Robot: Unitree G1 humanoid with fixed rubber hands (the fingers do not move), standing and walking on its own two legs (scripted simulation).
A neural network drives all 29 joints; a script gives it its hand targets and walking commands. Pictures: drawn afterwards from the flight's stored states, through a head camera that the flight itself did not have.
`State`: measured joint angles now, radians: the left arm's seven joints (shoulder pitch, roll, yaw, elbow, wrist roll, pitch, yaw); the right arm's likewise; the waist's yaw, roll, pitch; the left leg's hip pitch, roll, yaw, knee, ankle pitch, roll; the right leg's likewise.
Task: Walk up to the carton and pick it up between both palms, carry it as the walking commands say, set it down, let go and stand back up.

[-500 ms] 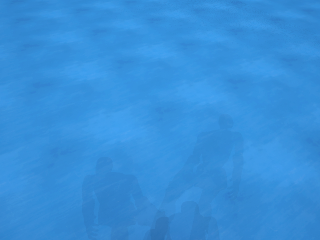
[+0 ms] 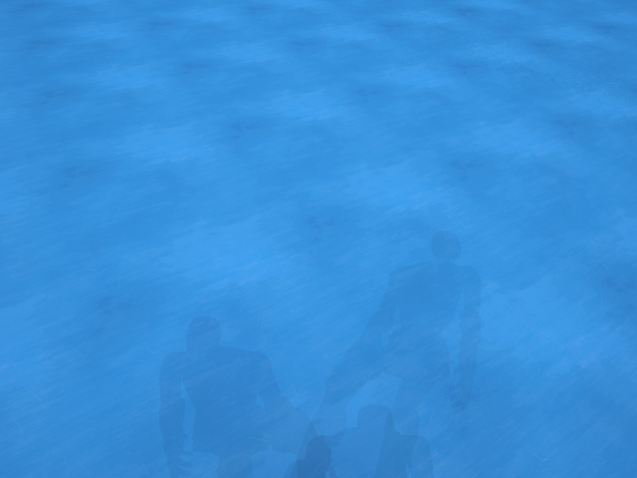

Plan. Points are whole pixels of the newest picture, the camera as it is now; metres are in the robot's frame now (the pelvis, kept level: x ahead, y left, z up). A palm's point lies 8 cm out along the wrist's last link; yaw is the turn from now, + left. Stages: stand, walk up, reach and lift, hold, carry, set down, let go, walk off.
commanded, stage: walk up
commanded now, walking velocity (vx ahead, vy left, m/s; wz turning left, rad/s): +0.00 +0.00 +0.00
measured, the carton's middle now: out of the picture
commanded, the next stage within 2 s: none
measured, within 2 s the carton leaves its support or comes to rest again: neither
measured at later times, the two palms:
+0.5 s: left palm out of the picture +0.01 +0.34 -0.14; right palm out of the picture +0.05 -0.16 -0.11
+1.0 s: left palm out of the picture +0.02 +0.31 -0.10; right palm out of the picture +0.08 -0.22 -0.12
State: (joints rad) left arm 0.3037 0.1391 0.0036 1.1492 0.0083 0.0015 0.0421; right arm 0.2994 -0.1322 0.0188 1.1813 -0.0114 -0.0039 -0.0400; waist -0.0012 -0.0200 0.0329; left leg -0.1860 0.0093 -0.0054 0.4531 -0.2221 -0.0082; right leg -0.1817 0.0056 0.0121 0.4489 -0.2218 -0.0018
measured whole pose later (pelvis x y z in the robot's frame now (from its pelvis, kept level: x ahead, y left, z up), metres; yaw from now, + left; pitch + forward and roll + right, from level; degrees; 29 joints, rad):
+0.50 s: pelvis -0.02 +0.08 +0.00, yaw +14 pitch +1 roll -5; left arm 0.14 0.24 0.07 0.92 0.02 0.06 0.03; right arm 0.30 -0.18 -0.03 0.94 -0.03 0.00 -0.01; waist -0.02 0.00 0.07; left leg -0.28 0.00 0.00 0.50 -0.24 0.08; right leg -0.51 -0.05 -0.06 1.10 -0.40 0.02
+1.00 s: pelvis -0.02 +0.02 +0.01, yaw +27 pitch +2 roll -3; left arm 0.07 0.21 0.07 0.80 0.02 0.05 0.04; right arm 0.37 -0.23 -0.08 0.88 -0.05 0.02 -0.01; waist -0.07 0.03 0.05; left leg -0.30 -0.07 -0.21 0.42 -0.13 0.03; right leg -0.35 0.05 0.02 0.73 -0.42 0.07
